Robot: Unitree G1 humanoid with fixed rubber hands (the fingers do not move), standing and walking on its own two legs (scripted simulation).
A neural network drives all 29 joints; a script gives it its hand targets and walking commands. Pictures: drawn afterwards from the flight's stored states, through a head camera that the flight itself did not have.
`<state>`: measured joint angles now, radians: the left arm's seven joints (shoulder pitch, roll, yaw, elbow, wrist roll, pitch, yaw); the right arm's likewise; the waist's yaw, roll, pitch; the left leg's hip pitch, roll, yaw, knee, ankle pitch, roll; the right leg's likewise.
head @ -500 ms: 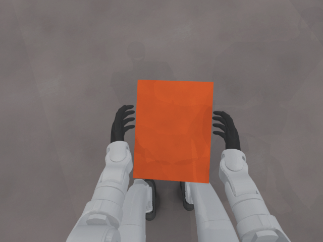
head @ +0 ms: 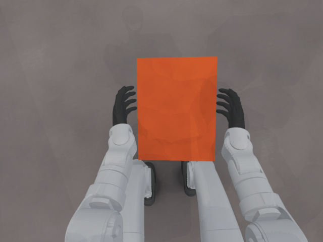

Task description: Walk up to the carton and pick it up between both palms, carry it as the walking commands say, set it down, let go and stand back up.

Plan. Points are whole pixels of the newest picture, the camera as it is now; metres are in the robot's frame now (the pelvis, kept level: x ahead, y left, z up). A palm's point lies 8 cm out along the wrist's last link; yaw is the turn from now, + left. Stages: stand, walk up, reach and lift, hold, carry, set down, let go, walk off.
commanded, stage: set down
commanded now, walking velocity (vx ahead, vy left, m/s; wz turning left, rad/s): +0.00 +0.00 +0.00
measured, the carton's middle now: (176, 108) +0.41 -0.03 -0.23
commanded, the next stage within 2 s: none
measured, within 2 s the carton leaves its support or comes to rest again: neither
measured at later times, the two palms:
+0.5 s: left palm (133, 113) +0.40 +0.10 -0.22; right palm (227, 113) +0.39 -0.18 -0.22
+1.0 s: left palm (139, 106) +0.44 +0.09 -0.31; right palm (219, 107) +0.42 -0.19 -0.33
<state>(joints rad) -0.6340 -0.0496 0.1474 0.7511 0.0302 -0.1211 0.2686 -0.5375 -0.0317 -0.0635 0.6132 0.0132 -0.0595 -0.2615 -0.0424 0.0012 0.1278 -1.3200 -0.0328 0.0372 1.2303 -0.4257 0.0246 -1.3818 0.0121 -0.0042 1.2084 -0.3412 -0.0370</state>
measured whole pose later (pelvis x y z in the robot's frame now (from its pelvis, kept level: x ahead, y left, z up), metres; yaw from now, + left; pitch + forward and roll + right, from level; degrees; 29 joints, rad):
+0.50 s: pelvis -0.02 +0.00 -0.08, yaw +1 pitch +33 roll +3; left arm -0.82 -0.05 0.15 0.75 -0.01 -0.05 0.33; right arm -0.74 -0.09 -0.12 0.64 0.06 0.01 -0.27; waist -0.04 0.00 0.16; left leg -1.63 -0.04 0.04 1.57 -0.52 0.02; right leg -1.70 0.01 -0.01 1.54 -0.42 -0.04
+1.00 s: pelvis -0.04 +0.00 -0.16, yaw +1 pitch +33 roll +3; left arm -1.12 0.01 0.18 0.81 -0.03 0.05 0.33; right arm -1.06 -0.19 -0.16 0.79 0.07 0.08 -0.23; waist -0.04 0.01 0.32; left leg -1.85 -0.08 0.04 1.83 -0.55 0.00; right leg -1.93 0.02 0.01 1.80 -0.44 -0.04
